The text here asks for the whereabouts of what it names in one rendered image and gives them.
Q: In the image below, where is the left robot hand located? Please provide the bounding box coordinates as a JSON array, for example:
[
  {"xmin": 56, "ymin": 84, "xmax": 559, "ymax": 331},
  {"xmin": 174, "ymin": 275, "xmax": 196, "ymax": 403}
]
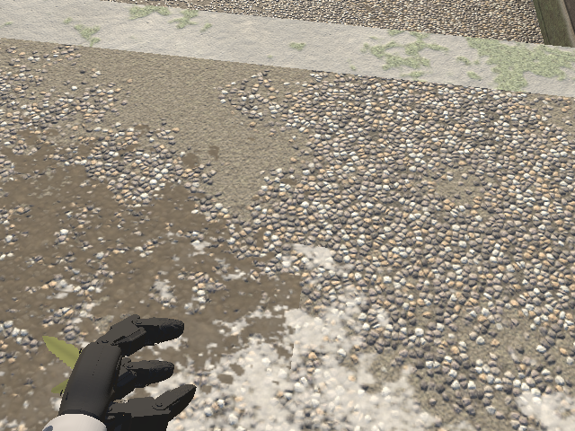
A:
[{"xmin": 57, "ymin": 314, "xmax": 197, "ymax": 431}]

